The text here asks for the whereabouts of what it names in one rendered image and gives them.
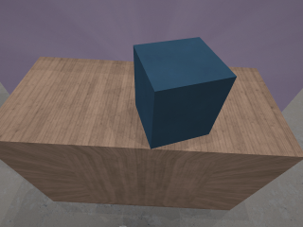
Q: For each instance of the carton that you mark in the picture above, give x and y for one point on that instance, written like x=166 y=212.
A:
x=180 y=87

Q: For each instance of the pedestal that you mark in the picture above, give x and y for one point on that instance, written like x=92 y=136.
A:
x=71 y=128

